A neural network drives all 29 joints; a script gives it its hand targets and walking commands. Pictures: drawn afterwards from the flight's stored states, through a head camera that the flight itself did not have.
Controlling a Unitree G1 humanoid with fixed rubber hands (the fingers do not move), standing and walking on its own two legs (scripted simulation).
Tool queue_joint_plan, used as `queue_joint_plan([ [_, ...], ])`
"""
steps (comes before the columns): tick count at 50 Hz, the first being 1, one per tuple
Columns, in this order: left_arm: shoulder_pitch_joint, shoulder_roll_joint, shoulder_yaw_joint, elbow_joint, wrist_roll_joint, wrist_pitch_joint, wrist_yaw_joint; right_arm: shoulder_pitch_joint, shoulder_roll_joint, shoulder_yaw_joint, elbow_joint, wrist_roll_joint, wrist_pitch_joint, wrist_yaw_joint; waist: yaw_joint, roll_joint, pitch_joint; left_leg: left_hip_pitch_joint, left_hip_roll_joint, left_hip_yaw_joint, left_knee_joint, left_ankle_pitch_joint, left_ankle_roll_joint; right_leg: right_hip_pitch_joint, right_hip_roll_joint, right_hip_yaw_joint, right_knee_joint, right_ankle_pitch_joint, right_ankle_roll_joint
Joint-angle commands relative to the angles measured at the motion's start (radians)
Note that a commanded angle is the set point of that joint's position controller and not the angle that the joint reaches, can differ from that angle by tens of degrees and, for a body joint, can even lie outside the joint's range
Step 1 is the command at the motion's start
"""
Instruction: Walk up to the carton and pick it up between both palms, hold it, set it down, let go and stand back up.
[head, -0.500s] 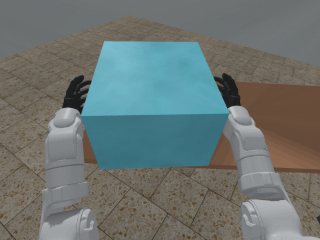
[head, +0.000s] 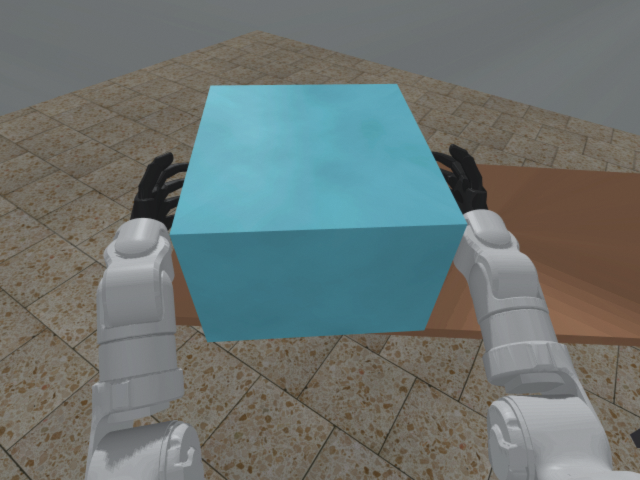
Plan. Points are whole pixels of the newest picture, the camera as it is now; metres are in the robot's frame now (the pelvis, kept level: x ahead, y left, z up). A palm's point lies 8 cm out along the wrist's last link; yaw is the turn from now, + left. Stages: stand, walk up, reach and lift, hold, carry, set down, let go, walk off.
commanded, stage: hold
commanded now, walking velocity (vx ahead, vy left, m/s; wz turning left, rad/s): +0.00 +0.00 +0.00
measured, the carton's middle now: (311, 200) +0.43 +0.00 +0.14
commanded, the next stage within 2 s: set down in 1.26 s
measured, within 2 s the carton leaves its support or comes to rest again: neither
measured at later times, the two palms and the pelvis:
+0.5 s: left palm (148, 217) +0.35 +0.19 +0.18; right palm (464, 208) +0.36 -0.18 +0.19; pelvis +0.00 +0.00 +0.00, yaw +1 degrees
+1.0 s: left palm (150, 221) +0.35 +0.19 +0.18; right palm (463, 207) +0.36 -0.18 +0.19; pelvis +0.00 +0.00 +0.00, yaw +0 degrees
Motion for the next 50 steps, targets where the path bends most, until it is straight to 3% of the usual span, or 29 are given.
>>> queue_joint_plan([
  [1, -0.587, -0.412, -0.425, -0.139, -0.151, -0.068, -0.12, -0.594, 0.456, 0.352, -0.249, 0.08, -0.063, 0.158, -0.007, 0.055, -0.339, 0.029, -0.044, 0.042, -0.033, 0.174, -0.025, 0.106, 0.042, -0.024, -0.015, 0.12, 0.015],
  [3, -0.57, -0.405, -0.44, -0.155, -0.158, -0.074, -0.12, -0.604, 0.466, 0.386, -0.3, 0.098, -0.071, 0.139, -0.004, 0.075, -0.399, 0.023, -0.054, 0.044, 0.0, 0.241, -0.027, 0.176, 0.037, -0.018, 0.008, 0.229, 0.024],
  [5, -0.564, -0.396, -0.428, -0.135, -0.161, -0.081, -0.124, -0.607, 0.478, 0.397, -0.306, 0.112, -0.066, 0.124, -0.008, 0.049, -0.39, 0.011, -0.054, 0.044, -0.007, 0.251, -0.025, 0.206, 0.038, -0.014, 0.015, 0.277, 0.032],
  [7, -0.549, -0.376, -0.392, -0.099, -0.147, -0.085, -0.135, -0.598, 0.489, 0.41, -0.276, 0.109, -0.059, 0.121, 0.006, 0.025, -0.342, -0.029, -0.063, 0.046, -0.032, 0.176, -0.003, 0.218, 0.026, -0.006, 0.007, 0.267, 0.044],
  [10, -0.574, -0.38, -0.385, -0.075, -0.143, -0.085, -0.144, -0.589, 0.468, 0.376, -0.246, 0.086, -0.05, 0.119, -0.003, 0.041, -0.313, -0.048, -0.067, 0.055, -0.049, 0.104, -0.006, 0.198, 0.021, -0.009, -0.003, 0.184, 0.046],
  [12, -0.568, -0.385, -0.381, -0.086, -0.137, -0.089, -0.142, -0.578, 0.479, 0.381, -0.248, 0.083, -0.049, 0.122, 0.005, 0.027, -0.315, -0.035, -0.057, 0.048, -0.051, 0.134, -0.004, 0.182, 0.027, -0.02, 0.0, 0.19, 0.044],
  [15, -0.591, -0.399, -0.383, -0.045, -0.143, -0.086, -0.15, -0.614, 0.483, 0.368, -0.242, 0.077, -0.048, 0.117, -0.011, 0.022, -0.284, -0.043, -0.059, 0.046, -0.056, 0.094, -0.005, 0.172, 0.024, -0.011, -0.007, 0.154, 0.04],
  [19, -0.656, -0.437, -0.445, -0.108, -0.184, -0.113, -0.129, -0.66, 0.503, 0.386, -0.307, 0.1, -0.066, 0.124, -0.019, 0.057, -0.389, -0.003, -0.05, 0.036, -0.034, 0.155, -0.023, 0.155, 0.039, -0.02, 0.004, 0.156, 0.025],
  [21, -0.62, -0.424, -0.425, -0.111, -0.169, -0.106, -0.128, -0.606, 0.498, 0.39, -0.282, 0.094, -0.057, 0.126, -0.006, 0.038, -0.379, 0.013, -0.053, 0.04, -0.022, 0.196, -0.023, 0.148, 0.042, -0.02, 0.004, 0.188, 0.033],
  [22, -0.613, -0.408, -0.419, -0.1, -0.151, -0.099, -0.128, -0.571, 0.474, 0.371, -0.229, 0.083, -0.048, 0.127, -0.014, 0.071, -0.332, 0.004, -0.054, 0.042, -0.033, 0.153, -0.023, 0.127, 0.034, -0.014, -0.003, 0.144, 0.029],
  [24, -0.563, -0.422, -0.445, -0.149, -0.156, -0.086, -0.127, -0.539, 0.469, 0.387, -0.259, 0.102, -0.05, 0.131, -0.017, 0.098, -0.368, 0.046, -0.042, 0.037, -0.02, 0.243, -0.04, 0.149, 0.047, -0.029, 0.0, 0.185, 0.02],
  [25, -0.594, -0.411, -0.425, -0.123, -0.148, -0.083, -0.129, -0.553, 0.437, 0.364, -0.205, 0.095, -0.043, 0.135, -0.02, 0.101, -0.312, 0.044, -0.038, 0.033, -0.025, 0.225, -0.048, 0.113, 0.044, -0.031, -0.007, 0.138, 0.014],
  [26, -0.576, -0.416, -0.427, -0.132, -0.152, -0.082, -0.13, -0.588, 0.455, 0.38, -0.268, 0.096, -0.053, 0.137, -0.009, 0.08, -0.365, 0.048, -0.041, 0.035, -0.015, 0.225, -0.043, 0.13, 0.047, -0.031, -0.003, 0.144, 0.019],
  [27, -0.605, -0.417, -0.427, -0.123, -0.159, -0.083, -0.131, -0.588, 0.454, 0.362, -0.246, 0.089, -0.053, 0.139, -0.019, 0.08, -0.322, 0.014, -0.044, 0.039, -0.03, 0.171, -0.04, 0.121, 0.047, -0.029, -0.016, 0.105, 0.016],
  [30, -0.617, -0.402, -0.396, -0.097, -0.14, -0.076, -0.13, -0.596, 0.443, 0.324, -0.199, 0.065, -0.053, 0.149, -0.004, 0.087, -0.267, -0.026, -0.032, 0.04, -0.064, 0.098, -0.03, 0.103, 0.043, -0.032, -0.016, 0.016, 0.006],
  [31, -0.573, -0.432, -0.429, -0.123, -0.155, -0.071, -0.124, -0.6, 0.454, 0.355, -0.272, 0.081, -0.064, 0.152, -0.006, 0.08, -0.32, -0.001, -0.026, 0.035, -0.045, 0.158, -0.039, 0.12, 0.049, -0.031, -0.01, 0.069, 0.008],
  [34, -0.573, -0.434, -0.464, -0.172, -0.182, -0.078, -0.111, -0.588, 0.462, 0.381, -0.303, 0.094, -0.069, 0.152, -0.016, 0.073, -0.408, 0.084, -0.035, 0.031, 0.001, 0.284, -0.054, 0.121, 0.06, -0.038, 0.0, 0.168, 0.01],
  [35, -0.602, -0.409, -0.437, -0.122, -0.165, -0.078, -0.112, -0.608, 0.445, 0.358, -0.254, 0.089, -0.061, 0.151, -0.016, 0.07, -0.357, 0.066, -0.04, 0.033, -0.003, 0.239, -0.046, 0.092, 0.052, -0.032, -0.009, 0.133, 0.013],
  [36, -0.567, -0.428, -0.434, -0.145, -0.165, -0.078, -0.113, -0.612, 0.451, 0.387, -0.296, 0.099, -0.068, 0.149, 0.0, 0.06, -0.386, 0.072, -0.038, 0.031, -0.006, 0.258, -0.043, 0.123, 0.058, -0.038, -0.005, 0.149, 0.017],
  [37, -0.573, -0.424, -0.422, -0.13, -0.162, -0.078, -0.115, -0.606, 0.447, 0.377, -0.263, 0.099, -0.063, 0.148, 0.005, 0.077, -0.357, 0.055, -0.042, 0.037, -0.01, 0.242, -0.045, 0.121, 0.055, -0.032, -0.012, 0.139, 0.015],
  [38, -0.577, -0.412, -0.41, -0.122, -0.156, -0.077, -0.118, -0.612, 0.448, 0.376, -0.267, 0.098, -0.061, 0.149, 0.004, 0.052, -0.346, 0.042, -0.043, 0.04, -0.014, 0.221, -0.036, 0.117, 0.046, -0.022, -0.007, 0.149, 0.02],
  [39, -0.546, -0.412, -0.419, -0.152, -0.158, -0.077, -0.121, -0.597, 0.47, 0.409, -0.3, 0.11, -0.063, 0.143, 0.012, 0.042, -0.38, 0.035, -0.05, 0.04, -0.009, 0.256, -0.024, 0.158, 0.043, -0.017, 0.003, 0.236, 0.03],
  [43, -0.524, -0.397, -0.421, -0.146, -0.152, -0.072, -0.125, -0.578, 0.471, 0.424, -0.323, 0.122, -0.056, 0.122, 0.003, 0.039, -0.363, 0.026, -0.055, 0.037, -0.012, 0.248, -0.02, 0.205, 0.038, -0.006, 0.013, 0.278, 0.036],
  [46, -0.595, -0.374, -0.384, -0.083, -0.146, -0.075, -0.133, -0.6, 0.461, 0.371, -0.234, 0.099, -0.04, 0.121, -0.003, 0.055, -0.302, -0.034, -0.058, 0.045, -0.042, 0.118, -0.015, 0.158, 0.025, -0.005, -0.003, 0.165, 0.037],
  [47, -0.602, -0.386, -0.404, -0.122, -0.15, -0.084, -0.134, -0.575, 0.48, 0.376, -0.226, 0.088, -0.041, 0.129, -0.003, 0.052, -0.307, -0.042, -0.056, 0.048, -0.058, 0.104, -0.012, 0.161, 0.027, -0.01, -0.006, 0.14, 0.034],
  [50, -0.604, -0.406, -0.412, -0.094, -0.15, -0.078, -0.134, -0.595, 0.48, 0.37, -0.23, 0.086, -0.042, 0.135, -0.003, 0.067, -0.295, -0.027, -0.048, 0.044, -0.052, 0.124, -0.016, 0.132, 0.032, -0.012, -0.012, 0.131, 0.03],
])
